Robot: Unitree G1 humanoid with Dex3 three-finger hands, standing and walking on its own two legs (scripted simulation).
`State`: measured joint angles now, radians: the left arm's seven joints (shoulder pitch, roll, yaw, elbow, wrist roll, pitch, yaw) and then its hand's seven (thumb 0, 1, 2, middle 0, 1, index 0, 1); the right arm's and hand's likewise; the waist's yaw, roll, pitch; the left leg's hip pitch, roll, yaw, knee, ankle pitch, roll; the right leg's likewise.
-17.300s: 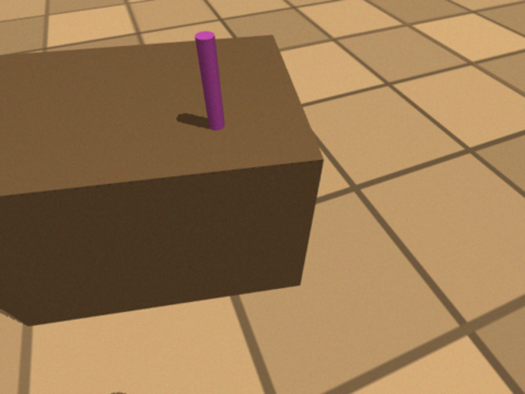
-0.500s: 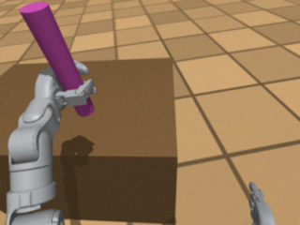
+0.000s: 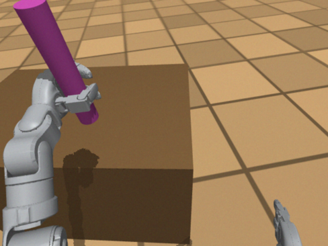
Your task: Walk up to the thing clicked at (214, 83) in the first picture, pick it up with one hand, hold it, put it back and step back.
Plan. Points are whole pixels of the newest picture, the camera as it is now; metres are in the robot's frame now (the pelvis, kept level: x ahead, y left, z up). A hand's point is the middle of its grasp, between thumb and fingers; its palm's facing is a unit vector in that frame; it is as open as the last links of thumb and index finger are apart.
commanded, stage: hold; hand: left
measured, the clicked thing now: (66, 74) +0.34 +0.18 +0.30
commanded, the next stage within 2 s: crouch in 1.42 s
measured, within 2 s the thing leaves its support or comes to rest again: neither
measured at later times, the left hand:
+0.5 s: hand (85, 91) +0.34 +0.17 +0.26, palm faces +0.07 -1.00 +0.00, open 5.5 cm
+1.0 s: hand (84, 87) +0.35 +0.17 +0.26, palm faces +0.08 -1.00 -0.01, open 5.5 cm
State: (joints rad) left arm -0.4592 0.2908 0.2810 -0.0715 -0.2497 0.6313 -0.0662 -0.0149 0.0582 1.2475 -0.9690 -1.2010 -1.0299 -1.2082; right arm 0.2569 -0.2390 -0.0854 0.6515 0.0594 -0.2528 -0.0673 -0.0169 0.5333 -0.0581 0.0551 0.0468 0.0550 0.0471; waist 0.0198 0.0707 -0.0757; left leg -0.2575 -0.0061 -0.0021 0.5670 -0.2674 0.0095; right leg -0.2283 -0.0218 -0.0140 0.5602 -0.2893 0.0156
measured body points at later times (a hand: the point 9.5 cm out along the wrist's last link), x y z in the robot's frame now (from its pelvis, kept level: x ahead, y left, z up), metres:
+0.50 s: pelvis +0.00 +0.00 +0.00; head -0.04 -0.03 +0.45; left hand +0.33 +0.22 +0.26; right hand +0.17 -0.26 -0.07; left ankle +0.03 +0.11 -0.73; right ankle +0.01 -0.13 -0.73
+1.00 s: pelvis +0.01 +0.00 +0.00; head -0.04 -0.03 +0.45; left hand +0.34 +0.22 +0.27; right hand +0.18 -0.26 -0.07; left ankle +0.03 +0.11 -0.73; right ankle +0.01 -0.13 -0.73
